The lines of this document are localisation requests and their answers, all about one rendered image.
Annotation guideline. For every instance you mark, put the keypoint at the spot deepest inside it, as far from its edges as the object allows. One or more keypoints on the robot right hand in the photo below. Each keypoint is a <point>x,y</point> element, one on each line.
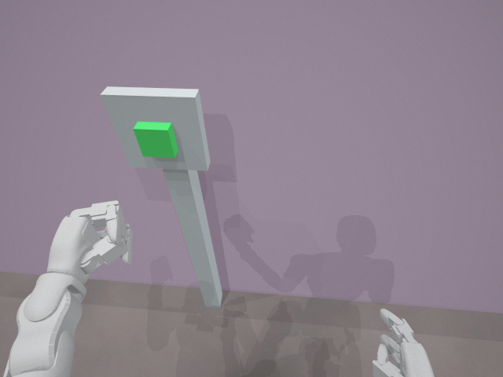
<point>409,358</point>

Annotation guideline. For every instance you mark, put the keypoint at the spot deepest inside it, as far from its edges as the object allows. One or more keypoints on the left robot forearm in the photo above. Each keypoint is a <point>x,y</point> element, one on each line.
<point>46,321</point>

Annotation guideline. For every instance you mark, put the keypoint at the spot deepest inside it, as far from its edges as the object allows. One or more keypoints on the panel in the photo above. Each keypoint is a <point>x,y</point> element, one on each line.
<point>182,107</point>

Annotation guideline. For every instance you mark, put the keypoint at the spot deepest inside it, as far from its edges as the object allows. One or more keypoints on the robot left hand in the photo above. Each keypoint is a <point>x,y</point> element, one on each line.
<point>79,249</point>

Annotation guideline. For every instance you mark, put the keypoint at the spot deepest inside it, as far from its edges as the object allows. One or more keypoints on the button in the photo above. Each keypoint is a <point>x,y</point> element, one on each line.
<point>156,139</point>

